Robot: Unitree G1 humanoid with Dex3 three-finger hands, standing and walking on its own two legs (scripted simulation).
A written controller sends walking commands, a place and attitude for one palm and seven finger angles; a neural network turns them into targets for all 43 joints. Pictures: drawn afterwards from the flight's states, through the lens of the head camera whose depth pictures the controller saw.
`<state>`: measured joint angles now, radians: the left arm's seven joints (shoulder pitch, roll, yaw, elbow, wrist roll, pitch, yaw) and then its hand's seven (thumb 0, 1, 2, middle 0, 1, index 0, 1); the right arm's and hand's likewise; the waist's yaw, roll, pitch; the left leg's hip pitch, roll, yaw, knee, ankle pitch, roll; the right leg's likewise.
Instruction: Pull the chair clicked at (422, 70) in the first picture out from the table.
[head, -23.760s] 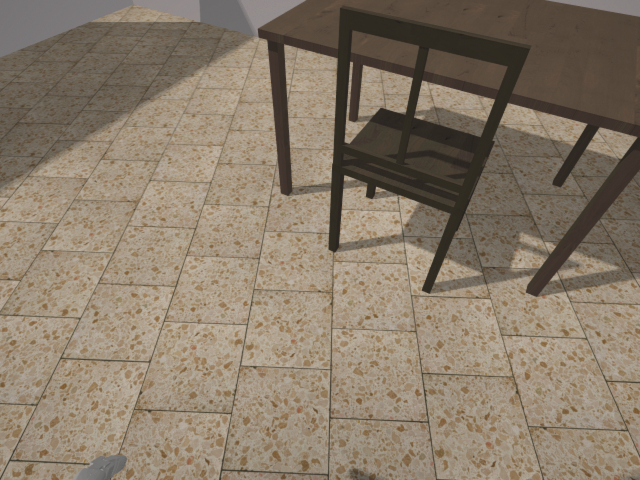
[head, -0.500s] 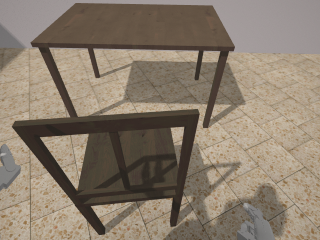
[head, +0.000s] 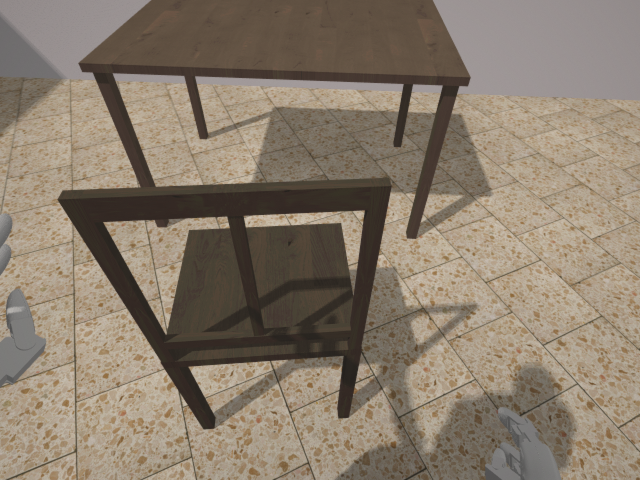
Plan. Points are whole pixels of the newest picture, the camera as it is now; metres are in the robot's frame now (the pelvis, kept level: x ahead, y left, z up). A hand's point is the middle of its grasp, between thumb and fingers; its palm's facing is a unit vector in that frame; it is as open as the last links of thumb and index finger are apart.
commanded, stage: stop stepping back and stand still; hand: left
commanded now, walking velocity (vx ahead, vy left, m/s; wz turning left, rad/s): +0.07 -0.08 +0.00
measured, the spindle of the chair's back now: (249, 283) +0.44 +0.14 -0.06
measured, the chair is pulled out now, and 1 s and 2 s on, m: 0.61 0.61 0.61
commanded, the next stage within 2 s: let the arm hang, fingers relaxed in 1.00 s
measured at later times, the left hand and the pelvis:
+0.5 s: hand (37, 365) +0.19 +0.25 +0.17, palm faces +0.43 -0.79 -0.43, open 7.4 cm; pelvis -0.01 -0.01 +0.01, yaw +0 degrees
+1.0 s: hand (44, 334) +0.21 +0.26 +0.16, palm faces +0.40 -0.80 -0.46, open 7.4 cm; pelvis +0.02 +0.00 +0.01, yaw +0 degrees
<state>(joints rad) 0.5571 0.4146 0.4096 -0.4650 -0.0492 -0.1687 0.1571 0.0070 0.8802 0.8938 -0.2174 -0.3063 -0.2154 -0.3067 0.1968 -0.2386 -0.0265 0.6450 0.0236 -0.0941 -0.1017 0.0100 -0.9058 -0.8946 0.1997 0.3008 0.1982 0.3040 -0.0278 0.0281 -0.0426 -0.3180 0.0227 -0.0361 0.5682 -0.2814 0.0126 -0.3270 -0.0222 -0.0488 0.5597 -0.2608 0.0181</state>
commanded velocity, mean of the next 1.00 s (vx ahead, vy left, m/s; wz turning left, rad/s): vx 0.03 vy -0.01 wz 0.00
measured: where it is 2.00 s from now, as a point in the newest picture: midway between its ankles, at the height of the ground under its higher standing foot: outside the picture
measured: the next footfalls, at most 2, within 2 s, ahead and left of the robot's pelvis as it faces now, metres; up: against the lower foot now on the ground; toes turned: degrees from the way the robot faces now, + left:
none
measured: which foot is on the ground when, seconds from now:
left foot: down 0.00-1.00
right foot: down 0.00-1.00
